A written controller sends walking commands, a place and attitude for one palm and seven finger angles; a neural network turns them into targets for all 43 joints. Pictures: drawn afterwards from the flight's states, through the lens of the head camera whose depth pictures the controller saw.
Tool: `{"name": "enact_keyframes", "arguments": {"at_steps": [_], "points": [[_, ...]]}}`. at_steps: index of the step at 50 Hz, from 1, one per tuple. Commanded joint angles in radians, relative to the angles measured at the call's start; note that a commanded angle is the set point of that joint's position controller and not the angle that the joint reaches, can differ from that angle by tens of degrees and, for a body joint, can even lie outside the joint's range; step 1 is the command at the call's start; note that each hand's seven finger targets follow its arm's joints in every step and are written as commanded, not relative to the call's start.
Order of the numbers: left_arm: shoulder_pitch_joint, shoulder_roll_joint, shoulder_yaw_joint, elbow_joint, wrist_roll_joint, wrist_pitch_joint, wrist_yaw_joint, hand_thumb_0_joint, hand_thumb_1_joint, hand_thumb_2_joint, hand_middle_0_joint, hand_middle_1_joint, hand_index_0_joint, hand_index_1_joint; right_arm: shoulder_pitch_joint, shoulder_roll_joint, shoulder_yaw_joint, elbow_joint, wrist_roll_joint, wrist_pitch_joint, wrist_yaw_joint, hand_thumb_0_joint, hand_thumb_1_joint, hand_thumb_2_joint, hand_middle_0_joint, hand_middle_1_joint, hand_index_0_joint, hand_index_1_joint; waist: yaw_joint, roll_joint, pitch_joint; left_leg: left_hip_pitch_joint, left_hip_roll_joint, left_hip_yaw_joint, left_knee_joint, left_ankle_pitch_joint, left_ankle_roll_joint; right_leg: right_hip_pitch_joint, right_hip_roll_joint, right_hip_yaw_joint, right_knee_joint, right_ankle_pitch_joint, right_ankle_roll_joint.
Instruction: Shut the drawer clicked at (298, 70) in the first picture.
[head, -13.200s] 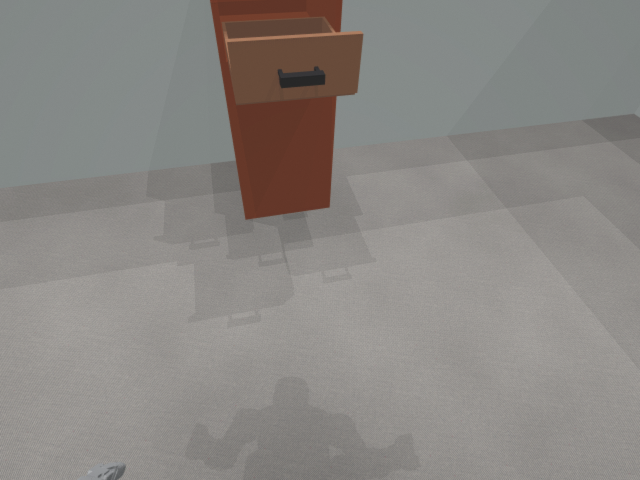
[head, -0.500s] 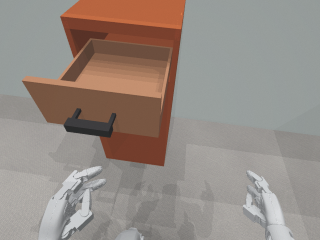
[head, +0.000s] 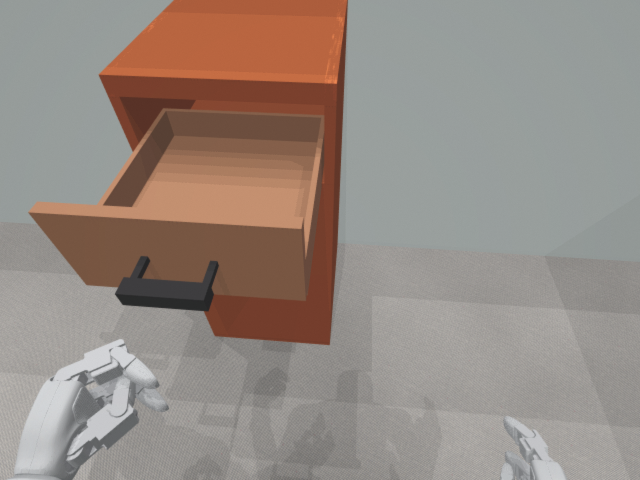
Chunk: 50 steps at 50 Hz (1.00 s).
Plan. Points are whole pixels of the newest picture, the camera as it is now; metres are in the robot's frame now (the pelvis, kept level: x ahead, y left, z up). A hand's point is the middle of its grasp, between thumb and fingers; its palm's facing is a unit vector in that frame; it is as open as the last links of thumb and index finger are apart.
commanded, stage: raise the hand and make a fist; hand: left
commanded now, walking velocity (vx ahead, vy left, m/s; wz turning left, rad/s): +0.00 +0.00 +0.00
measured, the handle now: (171, 279) +0.35 +0.22 +0.06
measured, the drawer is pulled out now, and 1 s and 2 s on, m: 0.28 0.28 0.28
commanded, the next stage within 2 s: bring the fist close to the handle in 0.94 s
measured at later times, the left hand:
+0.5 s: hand (106, 409) +0.16 +0.19 +0.14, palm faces -0.03 -1.00 -0.08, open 3.2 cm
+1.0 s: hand (98, 397) +0.17 +0.20 +0.15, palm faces +0.05 -0.99 -0.11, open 3.2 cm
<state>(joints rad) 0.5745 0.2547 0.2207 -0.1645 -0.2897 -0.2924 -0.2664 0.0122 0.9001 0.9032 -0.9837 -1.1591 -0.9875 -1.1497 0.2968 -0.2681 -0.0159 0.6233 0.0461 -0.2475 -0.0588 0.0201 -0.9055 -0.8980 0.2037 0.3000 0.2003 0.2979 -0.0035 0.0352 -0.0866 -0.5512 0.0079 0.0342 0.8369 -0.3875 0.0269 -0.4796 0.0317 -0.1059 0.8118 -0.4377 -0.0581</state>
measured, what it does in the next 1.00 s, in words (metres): stands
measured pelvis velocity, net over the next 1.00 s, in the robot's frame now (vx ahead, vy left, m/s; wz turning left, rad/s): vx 0.00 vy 0.01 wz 0.01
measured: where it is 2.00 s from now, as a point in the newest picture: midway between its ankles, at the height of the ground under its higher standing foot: outside the picture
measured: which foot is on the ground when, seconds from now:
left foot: down 0.00-1.00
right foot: down 0.00-1.00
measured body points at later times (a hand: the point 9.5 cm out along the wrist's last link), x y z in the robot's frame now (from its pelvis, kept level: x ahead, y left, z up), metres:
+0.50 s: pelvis +0.00 +0.04 +0.01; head -0.02 +0.03 +0.46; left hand +0.16 +0.25 +0.15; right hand +0.22 -0.14 -0.03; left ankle +0.02 +0.10 -0.70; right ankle -0.01 -0.08 -0.70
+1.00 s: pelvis +0.00 +0.01 +0.02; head -0.03 -0.01 +0.47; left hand +0.16 +0.25 +0.15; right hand +0.18 -0.21 -0.04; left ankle +0.02 +0.10 -0.70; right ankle -0.01 -0.08 -0.70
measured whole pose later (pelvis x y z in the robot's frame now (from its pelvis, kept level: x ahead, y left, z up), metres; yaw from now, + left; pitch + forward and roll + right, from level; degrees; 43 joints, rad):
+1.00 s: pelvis +0.00 +0.01 +0.02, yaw +1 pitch -1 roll -1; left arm 0.55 0.27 0.20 -0.40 -0.29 -0.06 -0.21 0.01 0.90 0.90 -1.40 -1.60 -1.40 -1.60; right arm 0.25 -0.26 0.05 0.62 0.06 -0.33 -0.06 0.02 -0.90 -0.90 0.20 0.30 0.20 0.30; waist 0.03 0.06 -0.06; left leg -0.33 -0.01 0.03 0.66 -0.31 0.04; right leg -0.25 0.03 -0.10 0.62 -0.35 -0.05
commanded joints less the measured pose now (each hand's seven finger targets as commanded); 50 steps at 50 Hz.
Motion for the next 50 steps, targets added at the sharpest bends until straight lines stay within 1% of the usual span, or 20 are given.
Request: {"name": "enact_keyframes", "arguments": {"at_steps": [1,4,5,9,10,12,17,19,22,24,28,30,34,35,37,41,43,46,47,50], "points": [[-0.015,0.088,0.012,-0.272,-0.05,-0.073,-0.064,0.0,0.9,0.9,-1.18,-1.362,-1.18,-1.362,-0.143,-0.088,-0.027,-0.198,0.011,-0.132,-0.006,0.0,-0.9,-0.9,0.2,0.3,0.2,0.3,0.013,-0.049,-0.129,0.13,-0.006,-0.066,-0.091,0.237,0.016,0.077,-0.061,0.138,-0.188,0.361,0.087],[-0.014,0.087,0.002,-0.353,-0.031,-0.074,-0.031,0.0,0.9,0.9,-1.24,-1.427,-1.24,-1.427,-0.141,-0.09,-0.026,-0.196,0.005,-0.157,-0.003,0.0,-0.9,-0.9,0.2,0.3,0.2,0.3,0.024,0.003,-0.147,0.197,-0.002,-0.073,-0.131,0.29,0.018,0.068,-0.036,0.063,-0.154,0.349,0.051],[-0.004,0.1,0.011,-0.359,-0.016,-0.065,-0.006,0.0,0.9,0.9,-1.26,-1.448,-1.26,-1.448,-0.15,-0.09,-0.024,-0.19,-0.001,-0.154,0.002,0.0,-0.9,-0.9,0.2,0.3,0.2,0.3,0.028,0.008,-0.127,0.201,0.001,-0.078,-0.136,0.299,0.019,0.058,-0.03,0.052,-0.15,0.337,0.045],[0.027,0.064,-0.026,-0.404,0.014,-0.021,0.036,0.0,0.9,0.9,-1.34,-1.535,-1.34,-1.535,-0.162,-0.075,-0.016,-0.209,0.001,-0.14,0.016,0.0,-0.9,-0.9,0.2,0.3,0.2,0.3,0.036,0.047,-0.106,0.232,0.013,-0.088,-0.176,0.301,0.006,0.054,-0.027,0.02,-0.15,0.297,0.036],[0.021,0.08,-0.013,-0.394,0.025,-0.001,0.045,0.0,0.9,0.9,-1.36,-1.557,-1.36,-1.557,-0.175,-0.078,-0.014,-0.202,0.0,-0.13,0.016,0.0,-0.9,-0.9,0.2,0.3,0.2,0.3,0.034,0.028,-0.085,0.231,0.017,-0.092,-0.182,0.296,0.007,0.056,-0.025,0.02,-0.159,0.294,0.035],[0.013,0.047,-0.064,-0.436,0.029,0.035,0.039,0.0,0.9,0.9,-1.4,-1.6,-1.4,-1.6,-0.178,-0.074,-0.003,-0.224,0.004,-0.119,0.018,0.0,-0.9,-0.9,0.2,0.3,0.2,0.3,0.032,0.03,-0.068,0.241,0.02,-0.098,-0.203,0.283,0.002,0.058,-0.022,0.013,-0.165,0.277,0.036],[-0.025,0.024,-0.119,-0.514,0.039,0.122,0.034,0.0,0.9,0.9,-1.4,-1.6,-1.4,-1.6,-0.195,-0.071,0.02,-0.243,0.007,-0.107,0.02,0.0,-0.9,-0.9,0.2,0.3,0.2,0.3,0.032,0.024,-0.04,0.269,0.034,-0.13,-0.251,0.245,-0.008,0.07,-0.018,0.003,-0.188,0.229,0.037],[-0.016,0.042,-0.104,-0.552,0.041,0.145,0.043,0.0,0.9,0.9,-1.4,-1.6,-1.4,-1.6,-0.203,-0.067,0.025,-0.246,0.007,-0.108,0.021,0.0,-0.9,-0.9,0.2,0.3,0.2,0.3,0.04,0.025,-0.054,0.289,0.04,-0.14,-0.266,0.241,-0.016,0.08,-0.018,0.001,-0.192,0.217,0.037],[-0.029,0.07,-0.068,-0.563,0.049,0.177,0.068,0.0,0.9,0.9,-1.4,-1.6,-1.4,-1.6,-0.213,-0.063,0.034,-0.244,0.009,-0.093,0.021,0.0,-0.9,-0.9,0.2,0.3,0.2,0.3,0.047,0.025,-0.02,0.274,0.042,-0.147,-0.299,0.178,-0.024,0.091,-0.013,-0.002,-0.207,0.179,0.032],[-0.063,0.05,-0.093,-0.586,0.05,0.19,0.076,0.0,0.9,0.9,-1.4,-1.6,-1.4,-1.6,-0.22,-0.063,0.043,-0.25,0.01,-0.089,0.02,0.0,-0.9,-0.9,0.2,0.3,0.2,0.3,0.042,0.034,0.004,0.273,0.045,-0.157,-0.32,0.12,-0.027,0.085,-0.015,-0.002,-0.212,0.147,0.034],[-0.077,0.052,-0.077,-0.574,0.042,0.216,0.089,0.0,0.9,0.9,-1.4,-1.6,-1.4,-1.6,-0.221,-0.064,0.048,-0.241,0.015,-0.092,0.013,0.0,-0.9,-0.9,0.2,0.3,0.2,0.3,0.042,0.037,0.011,0.281,0.045,-0.165,-0.349,0.051,-0.027,0.099,-0.015,0.004,-0.233,0.119,0.034],[-0.073,0.04,-0.081,-0.519,0.036,0.235,0.081,0.0,0.9,0.9,-1.4,-1.6,-1.4,-1.6,-0.229,-0.07,0.047,-0.232,0.017,-0.093,0.01,0.0,-0.9,-0.9,0.2,0.3,0.2,0.3,0.04,-0.01,0.026,0.266,0.04,-0.158,-0.349,0.044,-0.02,0.105,-0.013,0.007,-0.251,0.118,0.037],[-0.105,0.059,-0.071,-0.525,0.027,0.244,0.067,0.0,0.9,0.9,-1.4,-1.6,-1.4,-1.6,-0.224,-0.074,0.045,-0.233,0.019,-0.104,0.003,0.0,-0.9,-0.9,0.2,0.3,0.2,0.3,0.04,-0.007,0.017,0.27,0.028,-0.136,-0.345,0.049,-0.011,0.117,-0.016,0.014,-0.272,0.112,0.037],[-0.085,0.089,-0.032,-0.515,0.031,0.244,0.074,0.0,0.9,0.9,-1.4,-1.6,-1.4,-1.6,-0.229,-0.074,0.042,-0.227,0.018,-0.108,0.003,0.0,-0.9,-0.9,0.2,0.3,0.2,0.3,0.049,-0.011,0.01,0.265,0.026,-0.133,-0.344,0.054,-0.011,0.13,-0.016,0.017,-0.277,0.11,0.036],[-0.077,0.088,-0.029,-0.539,0.033,0.231,0.078,0.0,0.9,0.9,-1.4,-1.6,-1.4,-1.6,-0.222,-0.07,0.042,-0.231,0.017,-0.113,0.005,0.0,-0.9,-0.9,0.2,0.3,0.2,0.3,0.052,0.034,-0.005,0.28,0.022,-0.119,-0.339,0.081,-0.01,0.137,-0.019,0.018,-0.279,0.119,0.033],[-0.098,0.118,0.025,-0.526,0.017,0.194,0.094,0.0,0.9,0.9,-1.4,-1.6,-1.4,-1.6,-0.211,-0.071,0.037,-0.21,0.015,-0.126,0.002,0.0,-0.9,-0.9,0.2,0.3,0.2,0.3,0.051,0.046,0.003,0.281,0.017,-0.102,-0.327,0.101,-0.007,0.141,-0.019,0.025,-0.3,0.119,0.031],[-0.072,0.112,0.035,-0.496,0.002,0.18,0.085,0.0,0.9,0.9,-1.4,-1.6,-1.4,-1.6,-0.208,-0.072,0.032,-0.205,0.017,-0.136,0.0,0.0,-0.9,-0.9,0.2,0.3,0.2,0.3,0.05,0.026,-0.004,0.284,0.015,-0.092,-0.311,0.122,-0.004,0.143,-0.019,0.031,-0.306,0.135,0.033],[-0.092,0.12,0.043,-0.442,-0.009,0.174,0.063,0.0,0.9,0.9,-1.4,-1.6,-1.4,-1.6,-0.207,-0.081,0.029,-0.187,0.02,-0.144,-0.005,0.0,-0.9,-0.9,0.2,0.3,0.2,0.3,0.042,0.004,0.042,0.267,0.011,-0.082,-0.305,0.119,0.0,0.137,-0.02,0.048,-0.334,0.131,0.036],[-0.102,0.108,0.028,-0.453,-0.017,0.171,0.049,0.0,0.9,0.9,-1.4,-1.6,-1.4,-1.6,-0.209,-0.084,0.03,-0.193,0.02,-0.153,-0.007,0.0,-0.9,-0.9,0.2,0.3,0.2,0.3,0.04,0.029,0.022,0.281,0.007,-0.078,-0.297,0.131,0.003,0.142,-0.024,0.057,-0.335,0.146,0.036],[-0.1,0.131,0.051,-0.409,-0.023,0.173,0.023,0.0,0.9,0.9,-1.4,-1.6,-1.4,-1.6,-0.213,-0.088,0.028,-0.176,0.021,-0.17,-0.014,0.0,-0.9,-0.9,0.2,0.3,0.2,0.3,0.041,-0.02,0.03,0.272,0.005,-0.075,-0.284,0.147,0.007,0.152,-0.028,0.076,-0.354,0.163,0.041]]}}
